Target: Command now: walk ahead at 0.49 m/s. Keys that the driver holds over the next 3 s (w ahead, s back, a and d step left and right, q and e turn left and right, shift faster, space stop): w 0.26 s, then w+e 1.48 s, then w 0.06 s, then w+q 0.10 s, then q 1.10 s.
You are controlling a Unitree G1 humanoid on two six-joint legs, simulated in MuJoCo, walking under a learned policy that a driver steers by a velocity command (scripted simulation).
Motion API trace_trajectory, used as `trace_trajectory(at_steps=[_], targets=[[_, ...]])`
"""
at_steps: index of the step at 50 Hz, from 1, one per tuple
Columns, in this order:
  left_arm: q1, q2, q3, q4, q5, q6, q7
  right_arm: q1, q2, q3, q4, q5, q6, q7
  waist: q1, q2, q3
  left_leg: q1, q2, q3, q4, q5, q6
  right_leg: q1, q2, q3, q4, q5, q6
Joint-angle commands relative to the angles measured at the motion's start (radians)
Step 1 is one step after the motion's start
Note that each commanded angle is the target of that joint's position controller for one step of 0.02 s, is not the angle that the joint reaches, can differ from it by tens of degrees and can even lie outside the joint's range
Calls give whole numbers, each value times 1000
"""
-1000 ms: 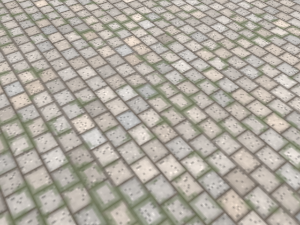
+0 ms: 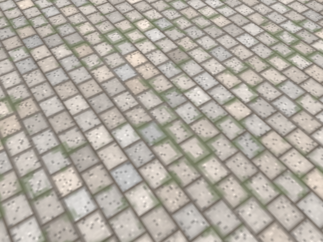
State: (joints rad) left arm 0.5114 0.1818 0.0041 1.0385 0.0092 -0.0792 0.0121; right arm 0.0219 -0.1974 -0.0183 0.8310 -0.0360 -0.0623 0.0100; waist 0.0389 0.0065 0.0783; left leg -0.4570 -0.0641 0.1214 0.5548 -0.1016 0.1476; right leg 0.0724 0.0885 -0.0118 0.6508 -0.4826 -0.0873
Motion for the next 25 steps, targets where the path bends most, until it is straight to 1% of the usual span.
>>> trace_trajectory(at_steps=[1,2,3,4,5,6,7,8,10,13,15,18,21,23,24,25], targets=[[44,130,30,-73,5,-6,-6,409,-225,-77,87,22,7,-2,-146,72,-295,708,438,-847,-275,-324,249,-665,-15,86,783,14,-20],[-53,151,38,-111,8,-10,-9,286,-173,-64,68,34,4,0,-94,45,-124,546,412,-693,-335,-399,212,-709,-80,86,728,128,-29],[-108,148,39,-119,13,-14,-14,237,-119,-52,65,31,-4,5,-76,-5,-46,416,372,-601,-378,-313,182,-678,-108,75,672,176,-29],[-116,130,39,-116,17,-6,-17,233,-91,-42,77,24,-15,5,-43,-25,-15,335,330,-515,-394,-202,147,-631,-135,78,624,195,-24],[-95,106,35,-112,26,7,-23,247,-67,-33,97,24,-24,0,-13,-15,-16,273,295,-443,-409,-122,121,-572,-153,76,579,202,-10],[-84,79,31,-105,28,18,-29,269,-63,-29,113,24,-33,-2,-1,-3,-20,247,280,-393,-419,-58,111,-544,-161,68,546,205,1],[-92,67,29,-108,29,25,-33,298,-72,-30,130,26,-43,-2,4,2,-18,237,268,-358,-427,0,109,-547,-166,55,521,213,11],[-117,66,30,-116,30,30,-36,319,-86,-32,143,28,-49,-2,5,10,-10,232,258,-324,-438,23,106,-568,-177,42,490,233,20],[-215,76,31,-149,29,38,-40,355,-107,-34,159,29,-50,-1,-8,21,17,242,240,-280,-468,29,94,-646,-200,18,416,312,37],[-357,85,31,-192,21,40,-42,419,-105,-28,177,32,-46,-1,-46,25,34,307,217,-236,-470,130,60,-731,-208,-12,271,429,58],[-417,74,26,-205,12,39,-44,451,-108,-25,186,30,-47,-3,-66,39,26,355,207,-185,-461,194,31,-731,-193,-31,177,487,59],[-504,64,19,-227,6,38,-47,504,-101,-19,205,23,-49,-13,-97,50,34,436,221,-134,-453,259,10,-733,-165,-49,74,530,43],[-569,66,17,-250,8,34,-49,541,-98,-15,226,10,-45,-25,-112,52,48,550,260,-94,-417,351,14,-753,-135,-57,5,479,15],[-576,69,20,-258,13,28,-50,532,-106,-16,233,7,-42,-35,-98,55,47,603,282,-63,-364,473,12,-722,-112,-77,-39,412,-14],[-552,71,23,-253,15,25,-48,513,-115,-16,231,8,-42,-40,-78,62,32,611,287,-40,-311,617,5,-665,-87,-98,-60,368,-33],[-506,79,29,-240,18,23,-43,499,-128,-19,231,8,-41,-45,-53,75,0,618,292,-22,-230,782,-2,-592,-53,-122,-68,319,-55]])
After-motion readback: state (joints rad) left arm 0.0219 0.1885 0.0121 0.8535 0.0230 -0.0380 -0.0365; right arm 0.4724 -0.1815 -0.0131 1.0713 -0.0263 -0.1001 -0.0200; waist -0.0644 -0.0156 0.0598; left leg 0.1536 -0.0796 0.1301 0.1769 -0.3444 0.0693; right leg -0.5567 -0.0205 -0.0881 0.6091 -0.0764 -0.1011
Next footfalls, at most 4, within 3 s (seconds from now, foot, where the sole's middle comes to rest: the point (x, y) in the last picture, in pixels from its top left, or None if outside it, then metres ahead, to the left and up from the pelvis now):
0.56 right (204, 239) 0.46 -0.11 -0.75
1.10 left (186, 160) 0.81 -0.05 -0.75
1.64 right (255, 146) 0.89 -0.37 -0.75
2.16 left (268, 103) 1.17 -0.48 -0.75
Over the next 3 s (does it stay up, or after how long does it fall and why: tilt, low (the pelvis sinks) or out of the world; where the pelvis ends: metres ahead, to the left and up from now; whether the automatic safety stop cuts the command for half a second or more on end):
stays up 1.04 -0.52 0.03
